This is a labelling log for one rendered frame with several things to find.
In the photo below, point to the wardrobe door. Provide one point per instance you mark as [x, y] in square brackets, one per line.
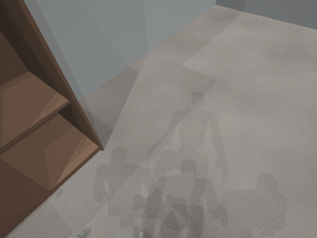
[19, 195]

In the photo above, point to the left robot thigh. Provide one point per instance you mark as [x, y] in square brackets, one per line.
[128, 231]

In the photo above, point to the left robot hand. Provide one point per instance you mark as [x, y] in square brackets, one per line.
[81, 233]

